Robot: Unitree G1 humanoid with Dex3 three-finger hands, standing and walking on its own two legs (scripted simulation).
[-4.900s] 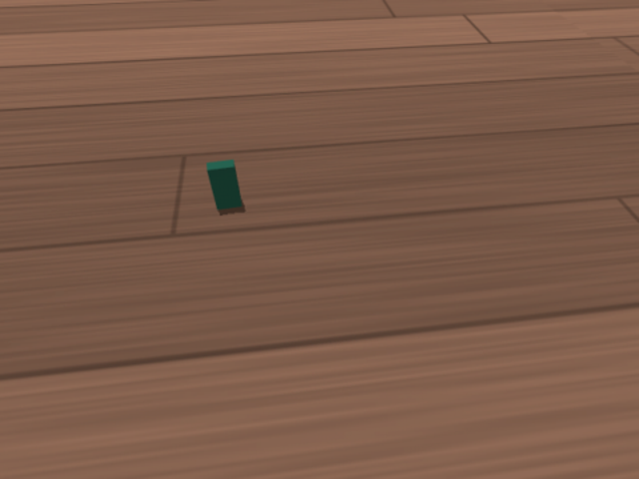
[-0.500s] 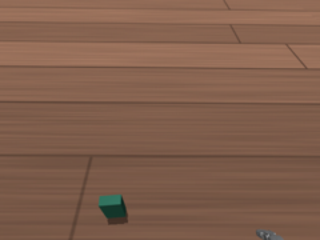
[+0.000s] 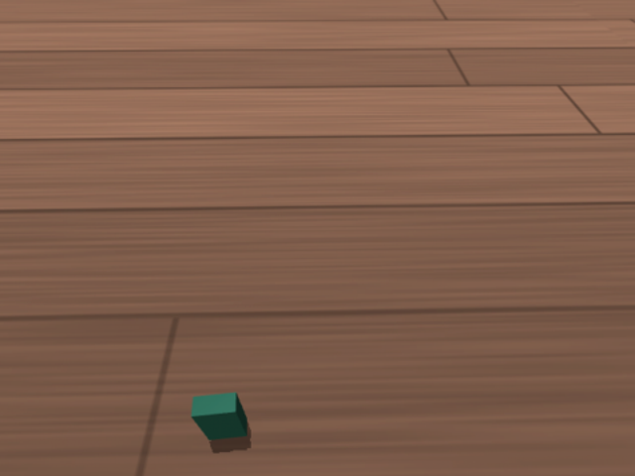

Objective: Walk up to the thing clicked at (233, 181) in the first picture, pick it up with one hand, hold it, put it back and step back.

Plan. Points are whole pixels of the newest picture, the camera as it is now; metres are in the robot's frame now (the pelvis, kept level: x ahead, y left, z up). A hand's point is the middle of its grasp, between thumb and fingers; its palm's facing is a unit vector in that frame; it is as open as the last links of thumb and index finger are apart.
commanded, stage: walk up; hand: left
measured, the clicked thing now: (221, 417) +0.39 +0.26 -0.67
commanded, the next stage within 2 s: stand in 0.28 s
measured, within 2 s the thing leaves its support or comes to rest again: neither
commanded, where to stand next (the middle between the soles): +0.03 +0.02 m, yaw +0 degrees
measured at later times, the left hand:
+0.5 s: hand out of the picture +0.09 +0.25 -0.15, palm faces -0.01 -0.94 -0.34, open 7.4 cm
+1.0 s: hand out of the picture +0.08 +0.24 -0.16, palm faces -0.02 -0.94 -0.35, open 7.4 cm
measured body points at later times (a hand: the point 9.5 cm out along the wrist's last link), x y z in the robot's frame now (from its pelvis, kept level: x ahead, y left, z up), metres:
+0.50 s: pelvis +0.01 +0.00 +0.00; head +0.01 +0.00 +0.45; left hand +0.09 +0.30 -0.13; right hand +0.09 -0.30 -0.13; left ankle +0.01 +0.13 -0.75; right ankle +0.01 -0.14 -0.75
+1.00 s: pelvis +0.01 -0.01 +0.00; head +0.02 -0.01 +0.45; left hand +0.08 +0.29 -0.13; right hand +0.08 -0.31 -0.13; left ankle +0.01 +0.13 -0.75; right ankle +0.01 -0.14 -0.75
